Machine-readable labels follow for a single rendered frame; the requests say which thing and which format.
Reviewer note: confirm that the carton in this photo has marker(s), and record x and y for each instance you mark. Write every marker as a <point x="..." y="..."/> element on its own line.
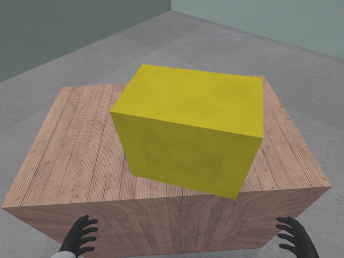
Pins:
<point x="194" y="129"/>

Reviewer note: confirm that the pedestal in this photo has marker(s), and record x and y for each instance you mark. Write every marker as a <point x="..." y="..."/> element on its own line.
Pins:
<point x="77" y="167"/>

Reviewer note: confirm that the right robot hand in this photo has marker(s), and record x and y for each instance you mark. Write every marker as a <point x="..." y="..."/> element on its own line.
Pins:
<point x="304" y="248"/>

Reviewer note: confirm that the left robot hand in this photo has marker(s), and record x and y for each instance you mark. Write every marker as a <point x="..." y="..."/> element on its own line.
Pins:
<point x="73" y="240"/>

